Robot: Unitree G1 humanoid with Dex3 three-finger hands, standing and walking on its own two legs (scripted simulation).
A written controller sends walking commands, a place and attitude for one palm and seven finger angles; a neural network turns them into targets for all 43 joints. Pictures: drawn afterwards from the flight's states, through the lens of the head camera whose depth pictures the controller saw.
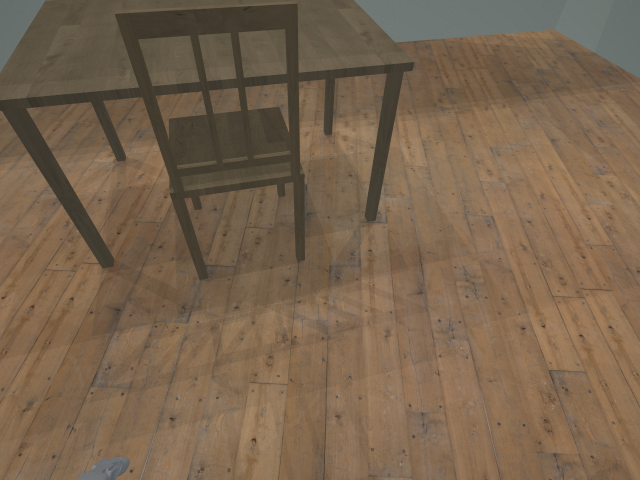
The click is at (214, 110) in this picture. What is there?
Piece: chair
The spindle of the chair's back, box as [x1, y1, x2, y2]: [190, 35, 222, 163]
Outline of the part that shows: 192,35 190,37 217,163 222,163 197,35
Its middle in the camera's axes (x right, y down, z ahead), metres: -0.30 -0.35 +1.02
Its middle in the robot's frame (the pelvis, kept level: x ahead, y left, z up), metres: +0.98 +0.34 -0.05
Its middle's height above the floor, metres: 0.71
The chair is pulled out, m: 0.00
